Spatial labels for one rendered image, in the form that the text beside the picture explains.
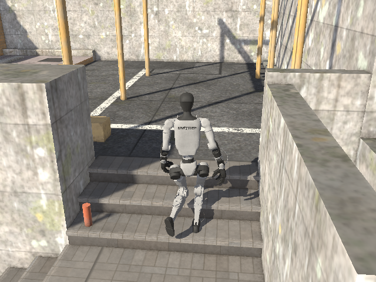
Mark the robot shin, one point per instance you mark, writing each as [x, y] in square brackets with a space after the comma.
[177, 205]
[198, 201]

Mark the robot left upper arm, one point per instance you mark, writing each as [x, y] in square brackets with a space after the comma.
[168, 124]

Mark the robot left forearm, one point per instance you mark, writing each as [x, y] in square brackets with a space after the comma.
[163, 155]

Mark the robot right upper arm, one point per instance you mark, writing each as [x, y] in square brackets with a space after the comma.
[209, 133]

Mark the left robot hand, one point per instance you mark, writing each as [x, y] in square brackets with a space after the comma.
[167, 164]

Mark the robot right forearm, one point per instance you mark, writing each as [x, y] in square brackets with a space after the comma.
[218, 157]

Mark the right robot shin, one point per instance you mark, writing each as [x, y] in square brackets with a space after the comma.
[198, 201]

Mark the left robot shin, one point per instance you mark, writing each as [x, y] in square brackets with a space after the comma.
[177, 205]

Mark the right robot hand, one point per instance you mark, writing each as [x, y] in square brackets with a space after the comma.
[221, 177]

